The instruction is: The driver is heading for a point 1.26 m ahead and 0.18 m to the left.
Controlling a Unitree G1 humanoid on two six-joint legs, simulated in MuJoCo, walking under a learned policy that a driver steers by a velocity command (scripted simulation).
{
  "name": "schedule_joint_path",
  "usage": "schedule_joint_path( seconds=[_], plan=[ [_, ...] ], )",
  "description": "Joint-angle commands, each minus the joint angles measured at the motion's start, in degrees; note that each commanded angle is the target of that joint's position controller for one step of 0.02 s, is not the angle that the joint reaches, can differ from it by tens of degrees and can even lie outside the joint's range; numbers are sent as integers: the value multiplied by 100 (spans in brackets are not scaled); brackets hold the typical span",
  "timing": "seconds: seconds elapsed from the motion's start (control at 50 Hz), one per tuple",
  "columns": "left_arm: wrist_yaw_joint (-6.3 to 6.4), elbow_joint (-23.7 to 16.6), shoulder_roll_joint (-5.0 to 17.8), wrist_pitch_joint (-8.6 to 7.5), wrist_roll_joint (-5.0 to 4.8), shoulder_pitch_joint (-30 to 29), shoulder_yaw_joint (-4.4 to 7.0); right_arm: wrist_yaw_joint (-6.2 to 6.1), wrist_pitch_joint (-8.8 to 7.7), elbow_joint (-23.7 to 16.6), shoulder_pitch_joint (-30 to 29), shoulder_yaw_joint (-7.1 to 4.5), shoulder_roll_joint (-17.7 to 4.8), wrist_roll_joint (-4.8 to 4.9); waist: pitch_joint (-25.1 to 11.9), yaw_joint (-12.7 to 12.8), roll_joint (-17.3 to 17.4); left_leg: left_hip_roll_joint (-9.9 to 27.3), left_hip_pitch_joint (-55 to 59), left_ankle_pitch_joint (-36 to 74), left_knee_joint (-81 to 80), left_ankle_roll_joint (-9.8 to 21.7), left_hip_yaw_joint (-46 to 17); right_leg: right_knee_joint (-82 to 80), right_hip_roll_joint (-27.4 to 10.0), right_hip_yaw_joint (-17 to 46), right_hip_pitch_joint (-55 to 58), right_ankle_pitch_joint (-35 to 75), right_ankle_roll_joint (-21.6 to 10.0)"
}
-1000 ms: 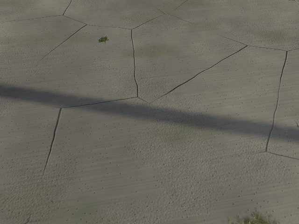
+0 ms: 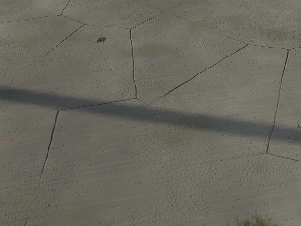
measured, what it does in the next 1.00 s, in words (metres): walks ahead: left foot, then right foot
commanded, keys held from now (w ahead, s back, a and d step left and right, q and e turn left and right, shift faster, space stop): w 1.00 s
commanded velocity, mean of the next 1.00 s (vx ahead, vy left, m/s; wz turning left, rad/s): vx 0.39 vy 0.00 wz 0.00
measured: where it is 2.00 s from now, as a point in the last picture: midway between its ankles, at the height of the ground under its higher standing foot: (144, 142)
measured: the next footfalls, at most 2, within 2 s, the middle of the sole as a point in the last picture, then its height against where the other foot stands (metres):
left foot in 0.34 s outside the picture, level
right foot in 0.86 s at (163, 222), level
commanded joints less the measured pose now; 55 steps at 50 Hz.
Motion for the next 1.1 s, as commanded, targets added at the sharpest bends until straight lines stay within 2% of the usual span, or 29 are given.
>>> schedule_joint_path(
  seconds=[0.02, 0.06, 0.08, 0.1, 0.14, 0.2, 0.28, 0.32, 0.34, 0.36, 0.38, 0.4, 0.42, 0.44, 0.5, 0.62, 0.68, 0.74, 0.8, 0.84, 0.86, 0.88, 0.9, 0.92, 0.94, 0.98, 1.0, 1.04, 1.1],
  plan=[
    [6, 23, 424, 1, 14, 676, 75, -3, 4, -7, 439, -40, -330, -20, 375, 54, -121, 313, 129, 211, -88, 200, -324, -619, -731, 663, -624, 397, -106],
    [-7, 24, 751, 65, 9, 857, 221, 44, 21, -167, 221, -90, -384, -75, 656, 202, -562, -107, -597, -1083, 679, 251, 112, -952, -927, 1209, -630, -1707, -448],
    [-23, 35, 863, 95, 13, 1016, 282, 89, 23, -304, 13, -106, -389, -137, 1000, 310, -717, -211, -1237, -1421, 1101, 273, 325, -1238, -1290, 1668, -617, -2550, -684],
    [-38, 59, 896, 102, 19, 1163, 320, 133, 0, -473, -221, -97, -325, -197, 1318, 420, -806, -123, -1700, -1479, 1477, 315, 402, -1454, -1663, 2087, -650, -2914, -911],
    [-52, 100, 840, 34, 109, 1353, 343, 206, -101, -784, -593, -137, -382, -194, 1550, 489, -732, 177, -2552, -1565, 2307, 402, 174, -1625, -2064, 2482, -347, -2396, -1217],
    [-72, 25, 899, -132, 125, 1224, 377, 302, -296, -1046, -738, -223, -504, -134, 1249, 332, -428, 328, -2951, -1298, 2322, 449, 30, -1452, -1999, 2073, 352, -991, -1192],
    [-94, -90, 1023, -264, 86, 920, 402, 392, -344, -1272, -716, -308, -516, -45, 915, 71, -617, 61, -1679, -735, 1484, 491, 311, -1062, -1700, 1283, -160, 290, -938],
    [-134, -171, 1065, -301, 22, 605, 397, 367, -361, -954, 300, -389, -507, 0, 611, -456, -418, -375, 245, -155, 782, 546, 634, -163, -1333, 718, -1115, 1369, -670],
    [-174, -174, 983, -348, 43, 657, 354, 310, -400, -690, 1091, -515, -752, -15, 176, -756, -29, -327, 1390, -269, 562, 612, 450, 953, -992, 320, -1558, 1873, -506],
    [-230, -403, 634, -367, 2, 574, 242, 232, -439, -600, 2023, -672, -1368, -128, -375, -1103, 1135, 1224, 2308, -1936, -517, 990, -1755, 3012, -359, -311, -2510, 846, -163],
    [-285, -558, 564, -370, 49, 693, 265, 254, -359, -450, 2277, -694, -1583, -115, -489, -887, 1750, 2128, 2328, -2810, -1604, 1468, -4125, 4463, 192, -104, -3449, -1344, -162],
    [-320, -645, 719, -318, 148, 367, 312, 247, -302, -630, 1408, -608, -1328, -95, 149, -418, 834, 2059, 1543, -3399, -1570, 1387, -3805, 5103, -371, 303, -3686, -893, -297],
    [-381, -720, 689, -334, 148, 93, 308, 279, -332, -879, 720, -540, -1114, -72, 502, -240, 278, 1898, 872, -2746, -1576, 1289, -3159, 5039, -594, 332, -3645, -243, -338],
    [-404, -712, 594, -350, 104, 67, 311, 301, -386, -974, 391, -489, -1019, -68, 568, -38, 68, 1626, 491, -1817, -1648, 1178, -2473, 4771, -752, 335, -3374, 153, -320],
    [-437, -671, 571, -208, 155, 238, 359, 248, -536, -841, 585, -340, -704, -53, 426, 204, 235, 1151, 319, -72, -1642, 1030, -1321, 4364, -816, 135, -2969, 459, -148],
    [-489, -1238, 627, -89, 126, -1346, 395, 215, -610, -665, 1276, -246, -723, -60, 695, -7, 300, 999, 761, 1637, -1706, 1149, -624, 3255, -795, -237, -3921, 1156, 79],
    [-501, -1505, 527, -112, 75, -2075, 339, 199, -639, -648, 1412, -216, -717, -56, 734, -133, 395, 898, 825, 2372, -1646, 1110, -340, 2154, -605, -443, -3588, 1541, 78],
    [-491, -1653, 588, -134, 52, -2414, 340, 159, -656, -591, 1525, -232, -804, -62, 735, -168, 471, 1002, 1159, 2914, -1539, 1103, -236, 1478, -452, -557, -3221, 1599, -98],
    [-416, -1601, 766, -198, 63, -2023, 428, 123, -661, -592, 1339, -276, -959, -98, 430, 116, 515, 1118, 1634, 4733, -757, 1023, -87, 1190, -158, -637, -2485, 1131, -415],
    [-325, -1128, 982, -278, 74, -563, 573, 112, -599, -608, 1174, -324, -1099, -114, -352, 723, 454, 980, 1590, 5318, 1005, 882, 75, 747, 133, -680, -955, 1063, -638],
    [-271, -883, 1260, -319, 193, 322, 684, 136, -586, -676, 1176, -301, -1026, -65, -869, 1034, 279, 783, 633, 3953, 2382, 820, 157, 651, -463, -75, 427, 808, -820],
    [-252, -855, 1900, -315, 338, 957, 858, 224, -566, -838, 1806, -180, -371, 171, -1788, 841, -918, -112, -1356, 476, 4890, 581, 404, 378, -2370, 2734, 2208, 50, -1632],
    [-332, -854, 1772, -223, 136, 586, 840, 248, -558, -824, 1629, -300, -737, 91, -1922, 711, -644, -495, -2142, -1612, 5768, 643, -351, -562, -2620, 4257, 2032, -361, -1801],
    [-351, -947, 1537, -221, 32, -164, 759, 246, -543, -1050, 974, -345, -847, 13, -882, 420, -387, -61, -2582, -1091, 5723, 702, -485, -721, -2401, 3293, 1126, -821, -1528],
    [-378, -1013, 1136, -270, 19, -565, 650, 267, -575, -1148, 599, -338, -823, -31, -327, 318, -66, 161, -2489, -649, 5337, 711, -464, -970, -2183, 2620, 276, -440, -1329],
    [-335, -876, 716, -356, 22, -637, 508, 297, -469, -1110, 645, -337, -607, -161, 101, -62, -91, 432, -1907, -407, 4668, 638, -439, -1210, -1681, 1604, -731, 509, -951],
    [-309, -803, 665, -397, 27, -511, 475, 330, -389, -1068, 758, -326, -491, -198, 101, -147, -156, 462, -1706, -378, 4483, 582, -408, -1252, -1569, 1324, -900, 829, -891],
    [-284, -689, 827, -476, 22, -193, 483, 372, -287, -1145, 606, -339, -488, -210, 165, -208, -197, 491, -1829, -244, 4228, 488, -273, -1314, -1450, 986, -925, 1469, -911],
    [-287, -643, 987, -490, 17, 112, 482, 412, -215, -1452, -216, -358, -626, -196, 383, -105, -249, 611, -2500, 361, 3580, 340, -108, -1510, -1343, 697, -713, 1684, -891]
  ],
)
